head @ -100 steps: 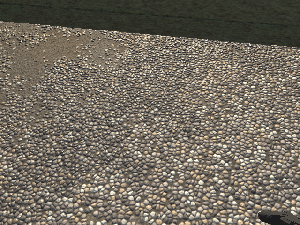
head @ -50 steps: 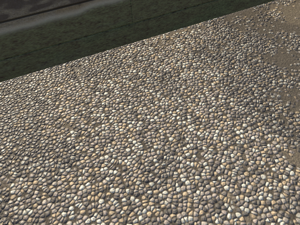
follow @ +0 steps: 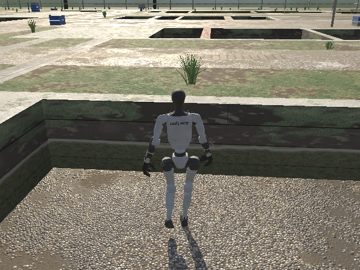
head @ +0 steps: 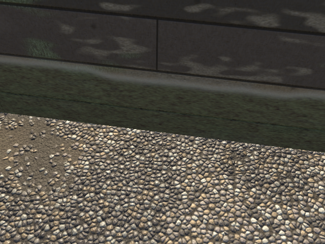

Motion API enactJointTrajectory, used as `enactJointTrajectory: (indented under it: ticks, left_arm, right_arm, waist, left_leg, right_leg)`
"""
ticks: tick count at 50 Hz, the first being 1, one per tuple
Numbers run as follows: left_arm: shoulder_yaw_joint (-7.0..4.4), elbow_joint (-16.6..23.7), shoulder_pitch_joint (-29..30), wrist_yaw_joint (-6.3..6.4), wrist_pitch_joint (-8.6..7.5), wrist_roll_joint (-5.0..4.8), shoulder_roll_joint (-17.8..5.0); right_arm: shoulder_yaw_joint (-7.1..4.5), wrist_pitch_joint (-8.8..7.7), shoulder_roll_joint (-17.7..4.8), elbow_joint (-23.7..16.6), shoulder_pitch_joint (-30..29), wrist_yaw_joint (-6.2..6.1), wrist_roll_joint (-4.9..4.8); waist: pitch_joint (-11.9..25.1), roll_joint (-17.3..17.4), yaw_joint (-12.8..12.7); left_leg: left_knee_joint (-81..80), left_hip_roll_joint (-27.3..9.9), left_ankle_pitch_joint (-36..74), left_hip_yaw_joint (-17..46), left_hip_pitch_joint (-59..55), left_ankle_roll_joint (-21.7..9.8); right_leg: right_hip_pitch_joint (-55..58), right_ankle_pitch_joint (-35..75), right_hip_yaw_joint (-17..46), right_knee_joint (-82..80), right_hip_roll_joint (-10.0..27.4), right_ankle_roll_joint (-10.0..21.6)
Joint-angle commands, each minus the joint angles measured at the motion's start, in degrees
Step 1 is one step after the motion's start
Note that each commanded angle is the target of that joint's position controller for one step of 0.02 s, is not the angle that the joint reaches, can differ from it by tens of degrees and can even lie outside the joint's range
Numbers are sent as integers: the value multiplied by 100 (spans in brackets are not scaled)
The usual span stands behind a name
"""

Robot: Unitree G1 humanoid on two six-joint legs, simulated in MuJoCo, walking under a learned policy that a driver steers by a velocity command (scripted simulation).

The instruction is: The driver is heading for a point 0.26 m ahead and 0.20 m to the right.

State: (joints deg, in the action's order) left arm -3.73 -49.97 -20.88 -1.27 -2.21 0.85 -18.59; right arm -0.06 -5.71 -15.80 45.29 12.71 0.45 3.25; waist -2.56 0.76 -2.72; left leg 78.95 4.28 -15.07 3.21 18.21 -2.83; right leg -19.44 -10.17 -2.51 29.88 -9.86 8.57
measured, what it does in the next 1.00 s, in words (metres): walks ahead, turning right: left foot, then right foot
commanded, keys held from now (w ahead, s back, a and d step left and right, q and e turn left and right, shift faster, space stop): w+e+shift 0.02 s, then e+shift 0.12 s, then shift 0.86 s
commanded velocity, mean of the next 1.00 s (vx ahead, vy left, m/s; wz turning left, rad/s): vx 0.25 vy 0.00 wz -0.27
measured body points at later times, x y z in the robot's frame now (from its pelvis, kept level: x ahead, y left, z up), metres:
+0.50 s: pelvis +0.35 +0.04 +0.02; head +0.40 +0.03 +0.46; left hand +0.57 +0.27 -0.09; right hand +0.41 -0.24 -0.10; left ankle +0.47 +0.11 -0.72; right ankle +0.32 -0.10 -0.66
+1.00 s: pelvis +0.42 +0.00 +0.01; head +0.43 +0.00 +0.46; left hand +0.63 +0.20 -0.09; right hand +0.47 -0.28 -0.11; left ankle +0.47 +0.11 -0.72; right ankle +0.39 -0.12 -0.72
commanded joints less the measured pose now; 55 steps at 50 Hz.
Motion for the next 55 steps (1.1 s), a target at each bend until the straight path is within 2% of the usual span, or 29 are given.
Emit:
enactJointTrajectory:
  ticks: [1, 4, 5, 7, 8, 9, 11, 12, 13, 14, 15, 16, 17, 18, 19, 21, 23, 25, 28, 30, 32, 33, 34, 35, 37, 40, 43, 50, 55]
  left_arm:
    - [-40, 52, -353, 64, -180, -28, -384]
    - [-119, 96, -400, 68, -314, -54, -703]
    - [-135, 91, -382, 72, -297, -68, -703]
    - [-181, 0, -653, 40, -223, -136, -668]
    - [-133, 163, -875, 157, -257, -479, -418]
    - [-145, 52, -974, 216, -240, -487, -589]
    - [-166, -49, -1062, 309, -158, -342, -574]
    - [-194, -46, -975, 350, -104, -282, -574]
    - [-192, 134, -580, 372, -62, -217, -514]
    - [-121, 512, -138, 397, -73, -101, -272]
    - [97, 470, -1257, 364, -60, 2, 516]
    - [151, 354, -2051, 281, -25, -167, 98]
    - [87, 328, -1641, 278, 61, -270, -270]
    - [15, 452, -904, 324, 123, -177, -513]
    - [-51, 566, -315, 363, 155, -99, -588]
    - [18, 827, 19, 340, 166, -9, -273]
    - [151, 904, 61, 343, 133, 14, 171]
    - [201, 945, 230, 373, 109, 35, 197]
    - [190, 979, 526, 349, 214, -9, -43]
    - [178, 1086, 890, 332, 252, -15, -138]
    - [177, 1245, 1247, 355, 243, 61, -232]
    - [171, 1352, 1303, 394, 232, 84, -403]
    - [97, 1363, 1442, 443, 248, 77, -744]
    - [84, 1234, 1413, 407, 252, 35, -600]
    - [207, 1181, 1554, 333, 182, 59, -211]
    - [192, 1115, 1488, 336, 80, -17, -234]
    - [199, 1062, 1451, 333, 82, -8, -233]
    - [200, 858, 1378, 318, 60, 20, -234]
    - [196, 666, 1312, 326, 46, -6, -289]
  right_arm:
    - [17, 8, -537, -800, -284, 64, 166]
    - [158, 66, -448, -1154, -865, 81, 92]
    - [217, 37, -329, -1272, -1173, 97, 27]
    - [284, 35, -120, -1379, -1495, 97, -60]
    - [149, -189, -204, -1601, -1938, 5, -267]
    - [78, -236, -303, -1644, -1961, -46, -326]
    - [-91, -258, -544, -1660, -1766, -128, -340]
    - [-182, -266, -696, -1618, -1441, -177, -336]
    - [-236, -270, -774, -1493, -794, -183, -255]
    - [-301, -236, -948, -1168, 451, -203, -148]
    - [-216, -191, -966, -1057, 733, -167, 53]
    - [-270, -139, -889, -1027, 773, -34, -84]
    - [-296, -63, -695, -1237, 130, -27, -151]
    - [-215, 1, -408, -1265, -302, -56, -189]
    - [-133, 38, -336, -1184, -460, -44, -231]
    - [-137, 47, -443, -903, -577, -26, -168]
    - [-123, 41, -372, -667, -633, -3, -181]
    - [-194, 50, -571, -508, -631, -16, -213]
    - [-219, 90, -684, -364, -563, -16, -248]
    - [-192, 158, -691, -331, -626, -3, -228]
    - [-69, 187, -456, -240, -424, 7, -214]
    - [-3, 157, -342, -160, -210, 24, -163]
    - [-23, 95, -414, -134, 159, 14, -129]
    - [-38, 98, -492, -107, 80, -35, -165]
    - [-45, 150, -543, -112, -188, -127, -180]
    - [-31, 146, -545, -31, -55, -208, -206]
    - [-9, 137, -521, 43, -148, -189, -231]
    - [5, 197, -551, 234, -291, -168, -229]
    - [8, 212, -612, 373, -430, -157, -236]
  waist:
    - [-128, 181, 438]
    - [-563, 122, 495]
    - [-583, 53, 423]
    - [-164, -213, 84]
    - [79, 88, -229]
    - [223, -114, -203]
    - [477, -624, -110]
    - [658, -828, 128]
    - [931, -919, 581]
    - [1725, -676, 1068]
    - [2632, 1165, 485]
    - [3437, 1513, 350]
    - [2946, 935, 387]
    - [2093, 172, 384]
    - [1434, -198, 318]
    - [844, 7, 67]
    - [844, 273, -49]
    - [1141, 428, -22]
    - [1274, 499, 23]
    - [1008, 420, 46]
    - [649, 381, 105]
    - [611, 221, 147]
    - [649, -300, 441]
    - [634, -526, 377]
    - [330, -475, 324]
    - [357, -353, 352]
    - [507, -235, 320]
    - [601, -31, 328]
    - [538, -103, 304]
  left_leg:
    - [-413, -679, -105, 365, 1860, 188]
    - [-2066, -727, 85, -154, 1555, 515]
    - [-2837, -599, 562, -354, 1186, 573]
    - [-3975, -209, 1810, -635, 376, 500]
    - [-4691, 156, 2130, -294, 38, 554]
    - [-5172, 214, 2530, -196, -173, 560]
    - [-5600, 208, 3020, -17, -462, 431]
    - [-5652, 192, 3122, -71, -840, 364]
    - [-5790, -2, 3512, -55, -1513, 264]
    - [-5209, -979, 4746, 650, -2933, -109]
    - [-4498, -2742, 7857, 2554, -4436, -1161]
    - [-4719, -3333, 6488, 3889, -4781, -1722]
    - [-5132, -3025, 4633, 3546, -4185, -1728]
    - [-5533, -2547, 3970, 2777, -3091, -1487]
    - [-5792, -2165, 4001, 2259, -2168, -1315]
    - [-6121, -1725, 4143, 1558, -1018, -1147]
    - [-6134, -1377, 4990, 841, -452, -1076]
    - [-6066, -1382, 5356, 643, -337, -1045]
    - [-6199, -1482, 3766, 704, -158, -969]
    - [-6265, -1350, 1737, 742, 153, -804]
    - [-6286, -1083, -82, 835, 506, -379]
    - [-6182, -944, -600, 791, 740, -104]
    - [-6064, -641, -754, 517, 847, 94]
    - [-5880, -462, -408, 146, 243, 261]
    - [-5637, -469, 10, 121, -28, 327]
    - [-5516, -545, 395, 184, -131, 228]
    - [-5412, -579, 739, 209, -325, 200]
    - [-5293, -573, 1031, 179, -702, 214]
    - [-5311, -590, 1137, 199, -743, 207]
  right_leg:
    - [766, -839, 3174, -1888, 1553, 994]
    - [-172, 2365, 2499, -1967, 1327, 1007]
    - [-408, 3273, 2144, -1846, 1113, 804]
    - [-337, 4043, 1726, -1409, 698, 189]
    - [-297, 2843, 2131, -1397, 704, -10]
    - [79, 2398, 2259, -1339, 797, -98]
    - [847, 2576, 2256, -678, 796, -351]
    - [1008, 3016, 2211, -98, 743, -532]
    - [919, 3154, 2073, 814, 581, -748]
    - [264, 1764, 1880, 2496, 469, -988]
    - [-1032, -3270, 1655, 4700, -289, -1212]
    - [-1464, -3013, 2033, 5557, 189, -1224]
    - [-1747, -2503, 1793, 5709, 579, -1289]
    - [-1750, -2049, 1264, 5356, 782, -1342]
    - [-1606, -1806, 1115, 5050, 874, -1381]
    - [-1064, -1624, 963, 4082, 1110, -1354]
    - [-468, -1481, 719, 2844, 1132, -1395]
    - [116, -1062, 647, 2008, 1150, -1409]
    - [766, -274, 729, 1183, 1176, -1344]
    - [1101, 40, 675, 445, 1116, -1190]
    - [1435, 51, 785, -418, 1170, -946]
    - [1762, 441, 1129, -607, 1565, -786]
    - [1789, 705, 1306, -359, 1788, -528]
    - [1006, -334, 1228, -523, 1618, -406]
    - [511, -627, 1098, -665, 1354, -594]
    - [609, 184, 1043, -476, 1291, -719]
    - [697, 616, 1028, -389, 1268, -737]
    - [686, 829, 1003, -421, 1216, -755]
    - [718, 882, 952, -465, 1173, -775]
